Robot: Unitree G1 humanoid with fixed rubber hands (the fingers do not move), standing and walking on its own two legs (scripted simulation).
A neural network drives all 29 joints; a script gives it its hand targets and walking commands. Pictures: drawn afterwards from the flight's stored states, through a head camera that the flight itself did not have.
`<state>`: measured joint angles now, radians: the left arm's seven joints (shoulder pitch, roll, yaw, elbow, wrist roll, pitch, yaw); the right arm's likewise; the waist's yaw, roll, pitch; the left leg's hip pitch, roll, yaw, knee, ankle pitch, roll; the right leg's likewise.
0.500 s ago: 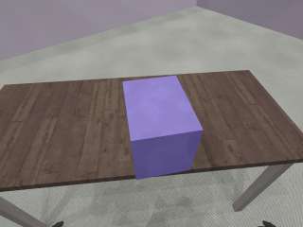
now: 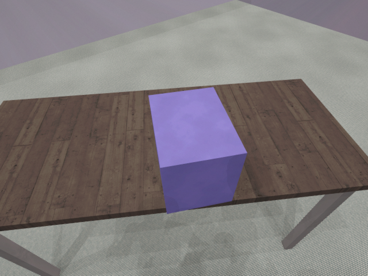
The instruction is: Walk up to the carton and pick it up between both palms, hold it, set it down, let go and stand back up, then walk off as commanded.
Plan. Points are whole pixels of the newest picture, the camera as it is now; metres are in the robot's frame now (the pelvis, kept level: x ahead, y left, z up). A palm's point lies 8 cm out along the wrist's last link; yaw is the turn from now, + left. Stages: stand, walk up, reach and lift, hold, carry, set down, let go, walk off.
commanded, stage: stand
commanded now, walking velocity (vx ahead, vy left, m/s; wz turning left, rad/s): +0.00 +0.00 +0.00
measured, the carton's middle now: (190, 149) +0.44 +0.01 +0.02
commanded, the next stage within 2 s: walk off in 0.16 s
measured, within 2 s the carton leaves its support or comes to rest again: neither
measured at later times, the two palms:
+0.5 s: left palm out of the picture +0.08 +0.31 -0.11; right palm out of the picture +0.09 -0.32 -0.11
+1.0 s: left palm out of the picture -0.01 +0.24 -0.06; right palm out of the picture +0.03 -0.41 -0.12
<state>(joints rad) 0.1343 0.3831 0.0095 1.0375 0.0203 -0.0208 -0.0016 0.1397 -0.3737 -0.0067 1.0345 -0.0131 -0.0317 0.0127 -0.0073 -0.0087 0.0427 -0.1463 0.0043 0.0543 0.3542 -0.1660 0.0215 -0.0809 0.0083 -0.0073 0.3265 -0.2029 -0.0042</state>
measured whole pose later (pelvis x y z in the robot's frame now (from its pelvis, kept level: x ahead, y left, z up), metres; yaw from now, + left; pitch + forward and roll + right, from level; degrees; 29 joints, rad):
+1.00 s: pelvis -0.12 -0.09 -0.01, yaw +2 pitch -1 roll +5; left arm 0.17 0.41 0.07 0.67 0.03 0.01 0.04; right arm 0.15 -0.47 -0.09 0.69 -0.01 0.07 -0.01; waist 0.01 0.02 0.19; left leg -0.43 -0.14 -0.14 1.18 -0.52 -0.03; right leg -0.34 -0.01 0.03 0.62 -0.25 -0.05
